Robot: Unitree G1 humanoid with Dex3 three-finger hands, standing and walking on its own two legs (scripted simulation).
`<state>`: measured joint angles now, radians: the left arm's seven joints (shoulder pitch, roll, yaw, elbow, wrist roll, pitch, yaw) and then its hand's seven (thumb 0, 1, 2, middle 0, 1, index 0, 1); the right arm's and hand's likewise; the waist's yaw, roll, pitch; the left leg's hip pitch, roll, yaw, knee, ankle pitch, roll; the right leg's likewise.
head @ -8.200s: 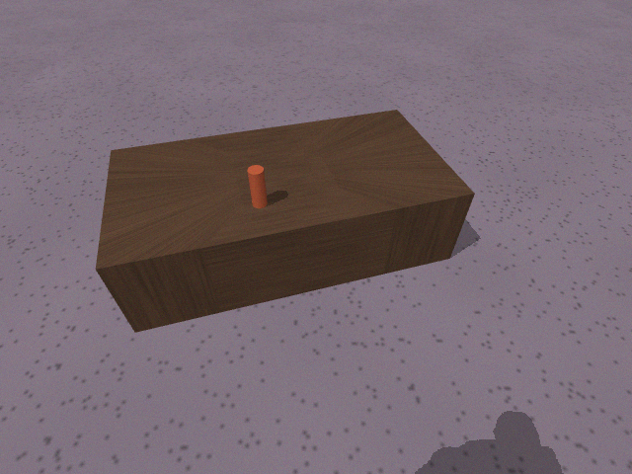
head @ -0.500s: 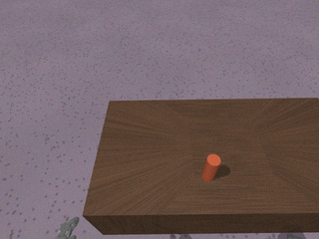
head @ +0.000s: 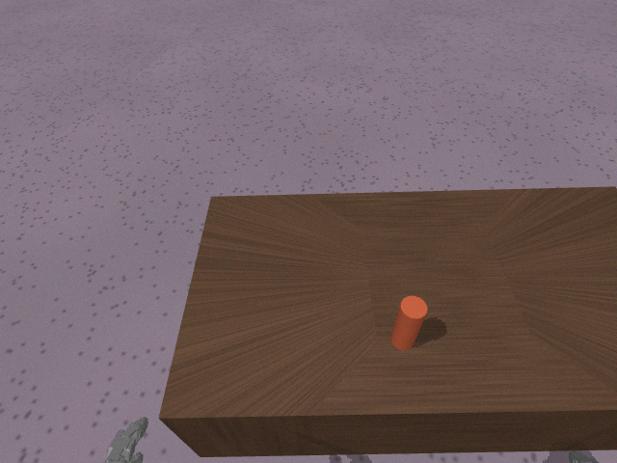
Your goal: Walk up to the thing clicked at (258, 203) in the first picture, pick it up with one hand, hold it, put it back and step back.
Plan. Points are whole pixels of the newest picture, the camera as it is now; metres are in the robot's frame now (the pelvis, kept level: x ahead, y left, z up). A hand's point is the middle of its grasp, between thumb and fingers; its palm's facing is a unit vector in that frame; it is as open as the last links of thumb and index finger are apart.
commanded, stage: go down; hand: right
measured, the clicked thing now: (407, 324) +0.50 -0.18 -0.28
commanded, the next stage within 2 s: approach in 1.46 s
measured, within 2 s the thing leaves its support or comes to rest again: neither
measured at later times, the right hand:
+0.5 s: hand (573, 389) +0.28 -0.32 -0.03, palm faces +0.16 +0.96 -0.23, open 17.4 cm
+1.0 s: hand (580, 324) +0.36 -0.35 -0.01, palm faces +0.17 +0.98 -0.13, open 17.5 cm
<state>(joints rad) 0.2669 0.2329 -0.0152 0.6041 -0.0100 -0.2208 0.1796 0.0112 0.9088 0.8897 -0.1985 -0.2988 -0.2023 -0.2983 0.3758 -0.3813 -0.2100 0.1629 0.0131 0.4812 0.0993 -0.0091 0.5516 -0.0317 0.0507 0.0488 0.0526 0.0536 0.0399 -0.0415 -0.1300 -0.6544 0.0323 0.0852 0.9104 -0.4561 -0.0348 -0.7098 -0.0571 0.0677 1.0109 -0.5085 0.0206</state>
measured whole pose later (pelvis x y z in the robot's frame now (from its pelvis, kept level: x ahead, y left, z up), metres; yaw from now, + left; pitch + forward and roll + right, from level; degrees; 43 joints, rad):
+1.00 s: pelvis -0.03 +0.00 -0.02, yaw +2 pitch +19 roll +3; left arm 0.33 0.31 -0.03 0.69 0.02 -0.13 0.10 0.01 0.92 0.89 -0.20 -0.30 -0.20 -0.30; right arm -0.53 -0.77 -0.60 1.15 0.05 -0.19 0.47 -0.01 0.53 -0.05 0.05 0.05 0.04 0.05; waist 0.09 0.01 -0.07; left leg -0.90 0.02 0.06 1.00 -0.43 -0.02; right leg -0.93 -0.07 0.05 1.08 -0.48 0.02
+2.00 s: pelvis -0.05 -0.01 -0.15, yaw +6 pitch +34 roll +7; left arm 0.24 0.33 -0.11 0.60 0.07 -0.10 0.01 0.00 0.89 0.90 -0.19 -0.29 -0.19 -0.30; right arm -0.82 -0.82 -0.74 1.26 0.16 -0.55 0.55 -0.01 0.57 -0.05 0.05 0.04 0.05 0.05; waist 0.17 0.01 -0.16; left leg -1.56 0.02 0.05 1.56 -0.59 -0.05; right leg -1.60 -0.07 0.09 1.68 -0.67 0.00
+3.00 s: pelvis -0.09 +0.00 -0.31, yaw +6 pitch +37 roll +5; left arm 0.22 0.31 -0.06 0.60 0.08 0.07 -0.04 0.00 0.90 0.89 -0.20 -0.30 -0.21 -0.30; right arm -1.05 -0.62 -0.56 1.06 0.00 -0.37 0.15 -0.01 0.38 -0.04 0.07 0.03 0.05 0.03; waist 0.21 -0.02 -0.11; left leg -2.09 0.03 0.03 2.08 -0.64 -0.04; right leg -2.11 -0.03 0.12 2.16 -0.70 0.03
